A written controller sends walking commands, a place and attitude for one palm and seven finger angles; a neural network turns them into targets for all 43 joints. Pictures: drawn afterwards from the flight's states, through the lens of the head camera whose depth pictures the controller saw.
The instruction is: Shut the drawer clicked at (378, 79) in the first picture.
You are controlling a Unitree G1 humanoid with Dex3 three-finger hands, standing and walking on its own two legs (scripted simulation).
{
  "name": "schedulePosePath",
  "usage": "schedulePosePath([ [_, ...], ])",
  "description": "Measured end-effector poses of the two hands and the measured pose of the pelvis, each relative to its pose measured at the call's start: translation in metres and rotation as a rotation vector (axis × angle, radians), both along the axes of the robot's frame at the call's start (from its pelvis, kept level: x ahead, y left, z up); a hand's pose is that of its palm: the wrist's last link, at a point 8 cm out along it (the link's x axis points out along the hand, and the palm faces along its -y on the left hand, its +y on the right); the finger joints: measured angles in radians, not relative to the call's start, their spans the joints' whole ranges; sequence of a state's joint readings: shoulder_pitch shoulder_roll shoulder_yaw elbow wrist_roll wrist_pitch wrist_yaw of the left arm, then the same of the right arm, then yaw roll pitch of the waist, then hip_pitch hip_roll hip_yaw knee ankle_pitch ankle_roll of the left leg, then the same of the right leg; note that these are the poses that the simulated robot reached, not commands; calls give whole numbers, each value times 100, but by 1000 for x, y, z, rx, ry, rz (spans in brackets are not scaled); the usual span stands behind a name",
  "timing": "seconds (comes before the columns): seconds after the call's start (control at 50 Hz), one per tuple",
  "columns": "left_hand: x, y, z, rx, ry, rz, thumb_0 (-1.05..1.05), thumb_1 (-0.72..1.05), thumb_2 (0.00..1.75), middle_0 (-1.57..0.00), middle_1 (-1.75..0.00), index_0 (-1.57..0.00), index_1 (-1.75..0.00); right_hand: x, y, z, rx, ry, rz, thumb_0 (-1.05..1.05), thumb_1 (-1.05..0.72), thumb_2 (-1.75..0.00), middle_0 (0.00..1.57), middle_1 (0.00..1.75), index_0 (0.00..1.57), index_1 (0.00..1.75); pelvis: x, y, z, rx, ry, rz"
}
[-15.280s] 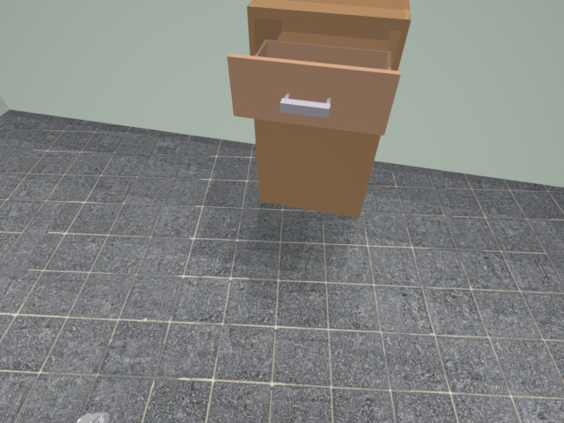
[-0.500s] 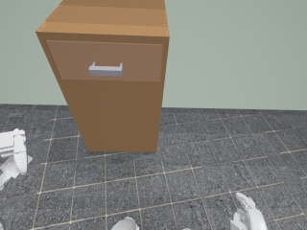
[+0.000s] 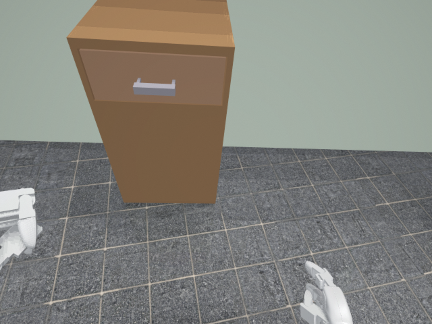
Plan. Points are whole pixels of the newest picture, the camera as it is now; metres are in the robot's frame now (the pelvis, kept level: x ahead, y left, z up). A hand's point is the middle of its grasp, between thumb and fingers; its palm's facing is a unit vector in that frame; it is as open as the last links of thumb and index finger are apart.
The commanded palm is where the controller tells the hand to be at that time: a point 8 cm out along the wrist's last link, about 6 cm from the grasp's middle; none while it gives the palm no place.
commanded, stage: stop stepping back and stand still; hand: left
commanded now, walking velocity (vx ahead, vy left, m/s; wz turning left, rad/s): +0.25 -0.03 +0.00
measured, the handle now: (155, 85) +0.81 +0.23 -0.01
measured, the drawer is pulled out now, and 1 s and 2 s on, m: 0.00 0.00 0.00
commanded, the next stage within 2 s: let the arm hang, fingers relaxed in 0.42 s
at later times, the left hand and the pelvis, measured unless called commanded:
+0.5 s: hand (43, 249) +0.17 +0.22 +0.17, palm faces +0.34 -0.80 -0.50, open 3.3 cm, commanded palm none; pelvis -0.03 -0.01 -0.01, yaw -2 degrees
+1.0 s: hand out of the picture -0.05 +0.19 -0.17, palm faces +0.05 -0.97 -0.22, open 4.3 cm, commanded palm none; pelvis -0.01 +0.00 +0.00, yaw +1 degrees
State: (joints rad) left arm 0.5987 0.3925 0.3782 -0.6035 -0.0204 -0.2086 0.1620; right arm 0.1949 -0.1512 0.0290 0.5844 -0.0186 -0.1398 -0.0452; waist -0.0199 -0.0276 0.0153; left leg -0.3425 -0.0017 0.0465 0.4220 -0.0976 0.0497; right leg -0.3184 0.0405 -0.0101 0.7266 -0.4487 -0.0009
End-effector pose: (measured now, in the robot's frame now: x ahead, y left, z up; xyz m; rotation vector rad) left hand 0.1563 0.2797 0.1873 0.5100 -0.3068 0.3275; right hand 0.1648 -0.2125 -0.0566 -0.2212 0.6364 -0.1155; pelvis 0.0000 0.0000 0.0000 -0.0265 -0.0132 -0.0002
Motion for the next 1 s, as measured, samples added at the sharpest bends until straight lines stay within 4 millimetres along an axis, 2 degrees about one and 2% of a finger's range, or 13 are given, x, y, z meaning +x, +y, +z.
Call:
schedulePosePath([
  [0.1, -27, -11, 4, 39, 30, -15, 1, 89, 90, -141, -160, -140, -160, -24, -8, -8, 5, 34, -7, 1, -90, -89, 21, 31, 21, 30, -20, -5, -3, 13, 19, -5],
  [0.18, -40, -6, 0, -3, 13, 2, 1, 88, 90, -141, -160, -141, -160, -51, -23, -19, -28, 121, -48, 1, -90, -89, 21, 31, 21, 30, -27, -2, -2, 21, 11, -17],
  [0.34, -27, 10, -20, -48, -12, 31, 1, 89, 90, -141, -160, -141, -160, -84, -36, -28, -88, 124, -139, 1, -90, -90, 21, 30, 21, 30, -33, 10, -13, 35, -7, -13],
  [0.44, -22, -6, -3, 28, 13, -16, 2, 89, 90, -141, -160, -141, -160, -92, -24, -30, -3, 126, -131, 1, -90, -90, 20, 30, 20, 30, -30, 1, -6, 32, -3, -19],
  [0.52, -21, -21, 2, 95, 27, -40, 1, 89, 90, -141, -160, -141, -160, -86, -22, -45, 39, 151, -103, 1, -90, -90, 21, 30, 21, 30, -25, -8, -12, 26, 6, -30],
  [0.56, -9, -19, -24, 77, 130, -41, 1, 89, 90, -140, -160, -140, -160, -81, -24, -57, 67, 195, -70, 1, -90, -90, 21, 30, 21, 30, -23, -9, -13, 22, 18, -4],
  [0.6, 3, -11, -81, -34, 341, 15, 0, 89, 90, -139, -159, -139, -158, -79, -27, -70, 82, 270, -44, 1, -90, -90, 21, 30, 21, 30, -22, -8, -13, 32, 19, 21],
  [0.64, 2, -8, -149, -179, 584, 92, 0, 89, 90, -136, -157, -136, -156, -79, -28, -77, 84, 329, -28, 1, -90, -90, 21, 30, 21, 30, -21, -8, -14, 43, 9, 36],
  [0.7, -29, -24, -246, -356, 947, 146, 0, 90, 90, -129, -150, -129, -149, -84, -29, -80, 67, 379, -37, 1, -90, -90, 21, 30, 21, 30, -20, -6, -16, 41, -13, 40],
  [0.76, -80, -54, -315, -484, 1260, 133, 1, 91, 90, -120, -141, -120, -140, -98, -30, -79, 32, 433, -65, 1, -90, -90, 21, 30, 20, 30, -19, -6, -18, 26, -27, 33],
  [0.84, -133, -43, -335, -537, 1431, 255, 2, 90, 90, -107, -135, -106, -125, -126, -28, -74, -2, 565, -76, 1, -91, -90, 20, 30, 20, 30, -15, -8, -10, 13, -13, 35],
  [0.92, -181, -39, -333, -554, 1578, 307, 1, 90, 90, -92, -117, -91, -109, -149, -23, -77, 6, 668, -95, 1, -91, -90, 20, 30, 20, 30, -13, -4, -2, 10, -6, 29],
  [1.0, -213, -40, -328, -558, 1683, 341, 1, 91, 90, -76, -97, -76, -92, -168, -12, -81, 35, 725, -118, 1, -91, -90, 20, 30, 20, 30, -13, 2, 1, 13, -12, 22],
])
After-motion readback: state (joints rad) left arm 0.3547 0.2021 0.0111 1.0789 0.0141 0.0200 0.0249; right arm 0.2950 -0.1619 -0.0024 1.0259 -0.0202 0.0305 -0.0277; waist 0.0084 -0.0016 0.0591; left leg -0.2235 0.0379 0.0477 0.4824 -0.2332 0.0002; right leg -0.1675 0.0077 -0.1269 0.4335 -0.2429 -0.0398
